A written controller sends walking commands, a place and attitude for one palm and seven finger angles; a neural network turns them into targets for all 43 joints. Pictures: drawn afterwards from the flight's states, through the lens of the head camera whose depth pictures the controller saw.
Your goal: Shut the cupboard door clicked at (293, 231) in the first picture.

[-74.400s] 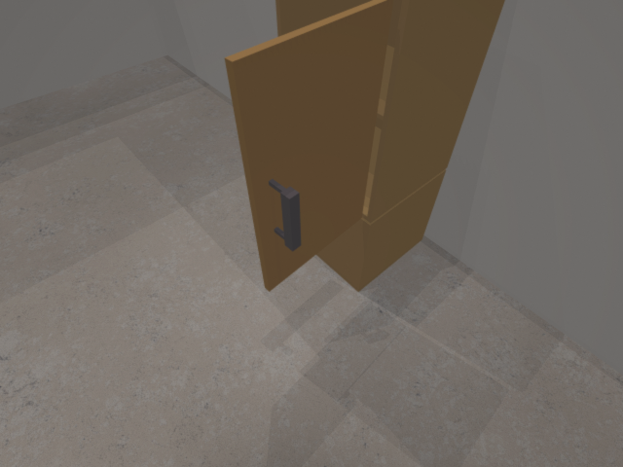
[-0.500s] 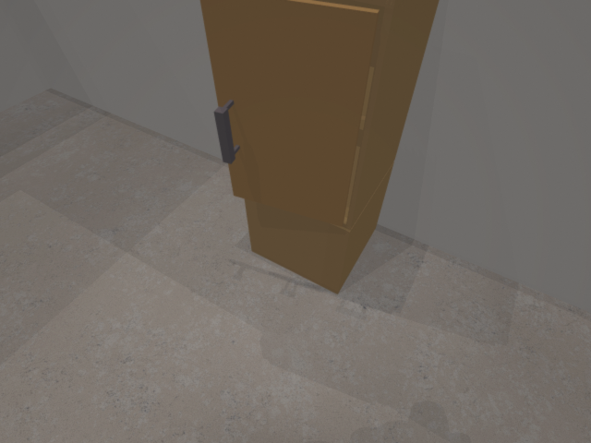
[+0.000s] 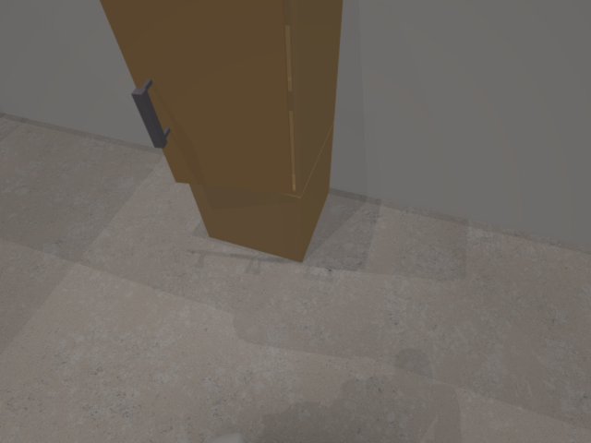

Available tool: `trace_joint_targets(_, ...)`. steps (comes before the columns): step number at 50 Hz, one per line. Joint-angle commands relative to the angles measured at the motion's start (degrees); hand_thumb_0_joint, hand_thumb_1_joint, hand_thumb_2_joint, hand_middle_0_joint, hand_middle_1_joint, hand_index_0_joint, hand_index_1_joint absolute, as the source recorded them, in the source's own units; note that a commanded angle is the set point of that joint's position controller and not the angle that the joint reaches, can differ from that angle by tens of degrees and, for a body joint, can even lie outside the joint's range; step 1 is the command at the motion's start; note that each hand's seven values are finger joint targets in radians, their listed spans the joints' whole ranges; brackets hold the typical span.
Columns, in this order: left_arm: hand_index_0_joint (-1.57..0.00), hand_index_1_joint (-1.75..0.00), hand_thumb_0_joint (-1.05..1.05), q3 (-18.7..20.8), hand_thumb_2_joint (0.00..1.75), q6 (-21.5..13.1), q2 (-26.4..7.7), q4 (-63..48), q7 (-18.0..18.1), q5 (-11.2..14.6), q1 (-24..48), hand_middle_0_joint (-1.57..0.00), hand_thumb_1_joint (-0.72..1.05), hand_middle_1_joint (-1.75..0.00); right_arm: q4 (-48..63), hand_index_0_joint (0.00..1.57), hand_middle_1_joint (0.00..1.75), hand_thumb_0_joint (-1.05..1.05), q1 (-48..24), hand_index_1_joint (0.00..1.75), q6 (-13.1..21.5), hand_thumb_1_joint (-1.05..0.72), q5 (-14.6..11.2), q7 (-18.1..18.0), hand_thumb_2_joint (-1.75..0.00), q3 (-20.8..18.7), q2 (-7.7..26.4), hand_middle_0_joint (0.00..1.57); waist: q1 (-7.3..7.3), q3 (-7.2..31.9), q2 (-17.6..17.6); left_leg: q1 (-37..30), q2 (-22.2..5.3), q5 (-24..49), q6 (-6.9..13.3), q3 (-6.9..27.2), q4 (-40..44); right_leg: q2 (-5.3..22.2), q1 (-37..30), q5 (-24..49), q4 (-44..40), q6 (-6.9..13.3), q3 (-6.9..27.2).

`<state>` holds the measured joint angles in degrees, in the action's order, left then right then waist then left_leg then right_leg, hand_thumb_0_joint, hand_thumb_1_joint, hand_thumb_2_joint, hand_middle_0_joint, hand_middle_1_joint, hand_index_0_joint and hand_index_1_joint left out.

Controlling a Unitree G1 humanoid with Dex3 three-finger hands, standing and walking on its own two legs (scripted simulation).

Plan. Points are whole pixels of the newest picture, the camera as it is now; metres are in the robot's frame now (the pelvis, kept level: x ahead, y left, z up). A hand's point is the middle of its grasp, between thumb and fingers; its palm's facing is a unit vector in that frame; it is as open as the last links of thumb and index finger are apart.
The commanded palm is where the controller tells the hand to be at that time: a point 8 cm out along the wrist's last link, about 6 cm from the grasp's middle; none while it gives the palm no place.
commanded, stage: turn to face it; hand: left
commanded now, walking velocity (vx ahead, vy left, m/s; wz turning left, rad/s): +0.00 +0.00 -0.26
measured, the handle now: (154, 114) +0.80 +0.40 -0.05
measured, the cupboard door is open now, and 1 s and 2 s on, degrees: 10 10 10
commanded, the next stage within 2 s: take the last steps up to it in 0.02 s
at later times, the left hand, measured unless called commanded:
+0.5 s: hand out of the picture +0.07 +0.18 -0.15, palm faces +0.08 -0.98 -0.20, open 7.3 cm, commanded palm none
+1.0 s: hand (144, 398) +0.20 +0.27 -0.16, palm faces +0.14 -0.96 -0.25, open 7.4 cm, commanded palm none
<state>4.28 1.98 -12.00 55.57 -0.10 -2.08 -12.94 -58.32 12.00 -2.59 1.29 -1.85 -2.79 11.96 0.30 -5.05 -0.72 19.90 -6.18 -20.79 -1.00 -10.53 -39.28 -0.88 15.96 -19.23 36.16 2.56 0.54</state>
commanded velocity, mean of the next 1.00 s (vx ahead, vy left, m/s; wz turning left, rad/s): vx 0.25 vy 0.14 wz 0.00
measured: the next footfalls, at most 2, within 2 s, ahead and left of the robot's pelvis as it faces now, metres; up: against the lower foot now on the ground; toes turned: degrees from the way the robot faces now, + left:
left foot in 0.24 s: +0.05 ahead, +0.13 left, +0.00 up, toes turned +0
left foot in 0.80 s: +0.28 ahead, +0.23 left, +0.00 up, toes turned +10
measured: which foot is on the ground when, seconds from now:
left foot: up 0.00-0.22, down 0.24-0.42, up 0.44-0.78, down 0.80-1.00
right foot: down 0.00-0.80, up 0.82-1.00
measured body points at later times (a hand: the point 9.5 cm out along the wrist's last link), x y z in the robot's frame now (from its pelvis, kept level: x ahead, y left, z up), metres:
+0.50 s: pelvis +0.05 +0.00 +0.01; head +0.05 -0.01 +0.46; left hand +0.06 +0.23 -0.13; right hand +0.01 -0.22 -0.15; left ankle +0.01 +0.12 -0.68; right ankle +0.01 -0.09 -0.72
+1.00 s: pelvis +0.19 +0.07 +0.00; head +0.21 +0.05 +0.44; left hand +0.19 +0.32 -0.14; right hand +0.26 -0.15 -0.17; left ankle +0.24 +0.22 -0.72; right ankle +0.21 -0.01 -0.71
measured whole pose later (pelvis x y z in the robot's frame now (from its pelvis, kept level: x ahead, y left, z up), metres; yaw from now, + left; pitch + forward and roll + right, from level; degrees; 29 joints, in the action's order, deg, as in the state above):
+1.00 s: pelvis +0.19 +0.07 +0.00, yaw +3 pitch -2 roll +3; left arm 3.6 -1.8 -10.2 57.5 -0.4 -1.7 -16.8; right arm -58.5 12.2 0.0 1.8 0.1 -1.6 10.6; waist 2.2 -3.7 -0.2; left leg 20.6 -2.7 -16.5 0.5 -6.5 -37.7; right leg 3.9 21.3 -26.1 46.8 2.6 -5.5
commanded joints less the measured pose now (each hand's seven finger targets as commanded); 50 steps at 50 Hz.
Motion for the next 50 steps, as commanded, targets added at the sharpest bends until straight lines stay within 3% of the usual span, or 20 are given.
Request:
trace_joint_targets(1, -0.20, -0.30, 0.00, 2.14, 0.90, -0.67, -10.53, -2.33, 1.75, -0.05, -2.84, -0.20, 0.90, -0.30, 5.65, 0.20, 0.30, 0.00, -3.48, 0.30, 0.07, -0.90, -0.29, -0.01, -0.90, -1.49, 4.27, 0.20, 1.20, 2.17, 12.27, 9.99, 3.45, -9.88, 0.04, 10.52, -22.42, 17.50, -1.73, 15.75, -19.33, 11.83, 23.43)
trace_joint_targets(6, -0.20, -0.30, 0.00, 1.96, 0.90, -1.01, -9.05, -2.88, 2.24, -0.10, -0.50, -0.20, 0.90, -0.30, 4.26, 0.20, 0.30, 0.00, 0.24, 0.30, 0.84, -0.90, -0.59, -0.04, -0.90, -0.55, 2.15, 0.20, -0.45, 6.16, 6.61, 3.39, 3.48, -6.51, -0.43, 9.91, -9.45, 13.98, -6.78, 29.93, -13.81, 9.76, 15.60)
trace_joint_targets(9, -0.20, -0.30, 0.00, 1.30, 0.90, -1.49, -7.79, -1.33, 1.85, 0.76, -1.62, -0.20, 0.90, -0.30, 2.25, 0.20, 0.30, 0.00, 4.67, 0.30, 1.95, -0.90, -0.19, 0.26, -0.90, 0.32, 1.45, 0.20, -0.95, 6.57, 6.79, -6.48, 4.63, 2.01, -0.01, 8.12, 8.90, 10.88, -5.14, 11.79, -15.18, 6.37, 14.26)
trace_joint_targets(12, -0.20, -0.30, 0.00, -0.17, 0.90, -1.82, -3.20, -1.15, 0.66, 0.92, -2.24, -0.20, 0.90, -0.30, 0.08, 0.20, 0.30, 0.00, 7.92, 0.30, 3.24, -0.90, 0.81, 0.20, -0.90, -0.13, 7.31, 0.20, -0.99, 3.26, -8.48, -14.49, -6.01, -4.70, 6.57, 22.97, 22.15, 0.87, 6.77, -6.71, -6.61, 0.38, 3.93)
trace_joint_targets(13, -0.20, -0.30, 0.00, -0.40, 0.90, -2.13, -2.41, -1.50, 0.34, 0.62, -1.43, -0.20, 0.90, -0.30, 0.29, 0.20, 0.30, 0.00, 7.86, 0.30, 2.87, -0.90, 1.00, 0.26, -0.90, -0.38, 8.53, 0.20, -0.85, 0.97, -7.22, -8.57, -9.11, -14.69, 9.08, 28.15, 25.66, -0.48, 5.86, -7.04, -3.63, -0.40, -0.01)
trace_joint_targets(15, -0.20, -0.30, 0.00, -0.66, 0.90, -1.99, -2.59, -1.56, 0.09, -0.06, 0.95, -0.20, 0.90, -0.30, -0.18, 0.20, 0.30, 0.00, 8.46, 0.30, 3.04, -0.90, 0.64, 0.63, -0.90, -0.38, 7.71, 0.20, -0.98, -3.68, -13.53, -5.19, -8.20, -18.54, 10.29, 29.14, 30.00, -0.20, 6.85, -5.73, 3.72, -0.42, -2.61)
trace_joint_targets(19, -0.20, -0.30, 0.00, -0.50, 0.90, -3.66, -2.60, 1.49, -0.33, 0.63, -5.93, -0.20, 0.90, -0.30, -0.33, 0.20, 0.30, 0.00, 6.91, 0.30, 3.66, -0.90, -0.23, 0.53, -0.90, 0.57, 5.01, 0.20, 2.71, 0.72, -3.24, -1.43, -0.18, -1.11, 7.01, 16.13, 17.13, 2.83, -9.99, 0.54, -12.99, 0.41, -0.86)
trace_joint_targets(21, -0.20, -0.30, 0.00, 1.66, 0.90, -4.42, -10.25, 4.91, 0.62, 0.63, -16.41, -0.20, 0.90, -0.30, 2.32, 0.20, 0.30, 0.00, 4.51, 0.30, 4.26, -0.90, -0.26, 0.84, -0.90, 0.66, 2.71, 0.20, 5.96, 1.73, 14.22, 16.71, 7.24, -8.73, 1.98, 5.74, -4.42, 22.80, -24.52, 0.42, -23.94, 8.52, 24.22)
trace_joint_targets(22, -0.20, -0.30, 0.00, 1.40, 0.90, -4.53, -8.85, 5.67, 1.08, 0.65, -17.17, -0.20, 0.90, -0.30, 2.49, 0.20, 0.30, 0.00, 1.81, 0.30, 3.82, -0.90, 0.50, 0.88, -0.90, -0.04, 4.52, 0.20, 6.12, -1.71, 12.36, 19.11, 4.45, -10.36, 1.72, 9.86, -12.72, 25.38, -20.56, 3.95, -24.82, 11.02, 26.48)
trace_joint_targets(25, -0.20, -0.30, 0.00, 1.04, 0.90, -4.83, -5.50, 4.96, 1.72, 0.55, -13.33, -0.20, 0.90, -0.30, 2.29, 0.20, 0.30, 0.00, 1.70, 0.30, 3.35, -0.90, 0.25, 1.96, -0.90, -0.12, 1.02, 0.20, 2.96, -4.11, 5.19, 21.97, 1.14, -3.17, 1.38, 11.50, -19.48, 23.48, -17.36, 9.20, -24.38, 10.98, 15.98)
trace_joint_targets(28, -0.20, -0.30, 0.00, 0.61, 0.90, -5.91, -4.82, 5.08, 1.61, 0.62, -12.49, -0.20, 0.90, -0.30, 2.78, 0.20, 0.30, 0.00, 1.66, 0.30, 2.77, -0.90, 0.03, 3.11, -0.90, -0.02, 0.01, 0.20, 1.29, -2.89, 7.10, 18.76, 0.18, 3.95, 0.59, 9.75, -14.74, 20.20, -15.06, 15.97, -25.36, 8.08, 6.42)
trace_joint_targets(34, -0.20, -0.30, 0.00, 0.70, 0.90, -6.19, -6.20, 6.44, 1.50, 0.42, -12.31, -0.20, 0.90, -0.30, 4.64, 0.20, 0.30, 0.00, -2.16, 0.30, 3.22, -0.90, -0.33, 4.51, -0.90, 0.25, 0.06, 0.20, 0.70, -4.04, 9.22, 9.52, 1.56, 9.91, 2.00, 5.71, -1.45, 18.27, -10.62, 18.94, -24.24, 4.81, -0.58)
trace_joint_targets(37, -0.20, -0.30, 0.00, 1.27, 0.90, -5.72, -7.19, 6.17, 1.37, 0.43, -10.36, -0.20, 0.90, -0.30, 2.75, 0.20, 0.30, 0.00, 4.51, 0.30, 4.01, -0.90, 0.01, 4.04, -0.90, -0.11, 2.57, 0.20, -3.34, -0.63, 7.08, -6.63, 3.86, 10.64, 3.31, 3.62, 6.33, 16.25, -5.86, 23.37, -13.97, 3.11, -4.81)
trace_joint_targets(38, -0.20, -0.30, 0.00, 1.06, 0.90, -5.39, -6.20, 6.03, 1.23, 0.46, -11.22, -0.20, 0.90, -0.30, 0.07, 0.20, 0.30, 0.00, 12.16, 0.30, 4.38, -0.90, 0.36, 3.45, -0.90, -0.58, 5.30, 0.20, -5.76, 4.32, 2.38, -17.34, 3.91, 9.98, 3.80, 4.45, 9.11, 13.25, -3.01, 22.48, -2.60, 1.97, -6.93)
trace_joint_targets(40, -0.20, -0.30, 0.00, -0.18, 0.90, -5.04, -1.43, 2.98, 0.38, 1.16, -12.81, -0.20, 0.90, -0.30, -2.25, 0.20, 0.30, 0.00, 22.62, 0.30, 4.50, -0.90, 0.94, 1.43, -0.90, -2.66, 14.57, 0.20, -7.64, 13.31, -16.47, -31.28, -15.61, 7.99, 13.34, 31.85, 19.19, 1.26, 15.34, -15.95, 29.48, -0.38, -7.90)
trace_joint_targets(41, -0.20, -0.30, 0.00, -0.34, 0.90, -5.44, -0.57, 0.45, 0.13, 0.93, -9.05, -0.20, 0.90, -0.30, -2.30, 0.20, 0.30, 0.00, 21.06, 0.30, 4.21, -0.90, 0.73, 1.29, -0.90, -2.77, 15.36, 0.20, -7.51, 8.95, -9.87, -24.39, -17.89, -0.77, 16.11, 32.94, 22.33, 2.45, 19.85, -17.75, 36.66, 1.25, -4.70)
trace_joint_targets(43, -0.20, -0.30, 0.00, -0.05, 0.90, -4.80, -0.58, -0.26, 0.16, 0.90, -5.79, -0.20, 0.90, -0.30, 0.83, 0.20, 0.30, 0.00, 9.85, 0.30, 4.27, -0.90, 0.59, 1.06, -0.90, -1.40, 9.99, 0.20, -4.10, 3.84, -15.10, -10.17, -15.34, -12.98, 13.97, 29.12, 26.17, 6.65, 21.01, -11.09, 38.47, 1.67, -2.12)
trace_joint_targets(48, -0.20, -0.30, 0.00, -0.20, 0.90, -3.10, 1.35, 4.89, -0.12, 0.46, -21.48, -0.20, 0.90, -0.30, 3.68, 0.20, 0.30, 0.00, -4.25, 0.30, 3.32, -0.90, 0.56, 1.39, -0.90, -0.18, 6.97, 0.20, 7.74, 5.13, -2.79, 13.79, -5.34, -12.94, 8.21, 12.32, 17.33, 3.48, -12.10, -0.45, 4.22, -0.80, -7.97)
trace_joint_targets(49, -0.20, -0.30, 0.00, 0.77, 0.90, -3.44, -1.99, 6.33, 0.35, -0.10, -27.33, -0.20, 0.90, -0.30, 4.54, 0.20, 0.30, 0.00, -5.99, 0.30, 2.97, -0.90, -0.01, 1.93, -0.90, -0.10, 4.46, 0.20, 11.01, 2.91, 9.50, 21.52, 1.73, -13.65, 5.22, 7.11, 3.11, 6.83, -17.45, -7.08, -8.89, -0.63, -0.15)
trace_joint_targets(50, -0.20, -0.30, 0.00, 1.74, 0.90, -4.13, -8.83, 5.11, 1.16, -0.63, -26.73, -0.20, 0.90, -0.30, 6.74, 0.20, 0.30, 0.00, -6.47, 0.30, 2.90, -0.90, -0.48, 2.77, -0.90, 0.16, 1.32, 0.20, 10.36, -1.40, 26.74, 27.62, 7.39, -12.15, 1.73, 3.12, -16.46, 24.13, -11.29, -26.98, -28.59, 5.15, 29.61)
